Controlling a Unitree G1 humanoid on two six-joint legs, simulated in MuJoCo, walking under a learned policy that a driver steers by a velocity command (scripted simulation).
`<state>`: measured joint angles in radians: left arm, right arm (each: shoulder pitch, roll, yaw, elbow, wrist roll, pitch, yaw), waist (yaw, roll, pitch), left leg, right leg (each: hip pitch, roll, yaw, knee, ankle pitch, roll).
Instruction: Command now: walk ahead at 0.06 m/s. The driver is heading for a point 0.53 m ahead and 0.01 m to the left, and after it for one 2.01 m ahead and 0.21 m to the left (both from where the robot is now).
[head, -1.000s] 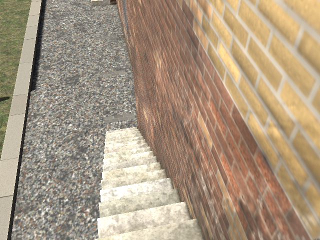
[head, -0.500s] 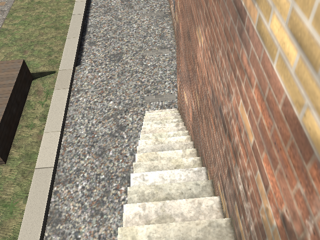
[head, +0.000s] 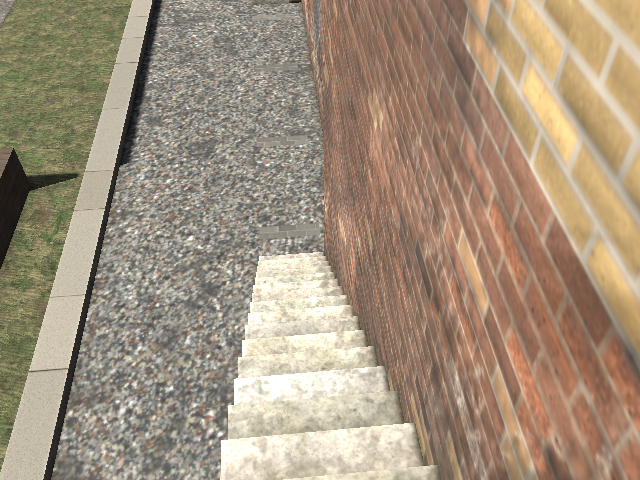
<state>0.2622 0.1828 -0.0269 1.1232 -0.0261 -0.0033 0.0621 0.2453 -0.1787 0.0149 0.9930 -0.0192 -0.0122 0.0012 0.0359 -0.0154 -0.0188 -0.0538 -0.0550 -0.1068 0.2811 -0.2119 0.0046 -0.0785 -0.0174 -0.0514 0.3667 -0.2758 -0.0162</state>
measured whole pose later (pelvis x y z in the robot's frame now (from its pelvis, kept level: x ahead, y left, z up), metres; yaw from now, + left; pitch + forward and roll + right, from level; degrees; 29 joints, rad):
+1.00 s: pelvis +0.18 +0.03 -0.12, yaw -3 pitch +1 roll +6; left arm 0.60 0.24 0.07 1.04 0.05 -0.06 0.04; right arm 0.32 -0.27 -0.07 0.84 -0.05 -0.10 0.01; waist 0.09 -0.08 -0.01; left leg -0.41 -0.12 0.13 1.17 0.04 -0.05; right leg -0.38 -0.09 0.10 1.48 -0.70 -0.07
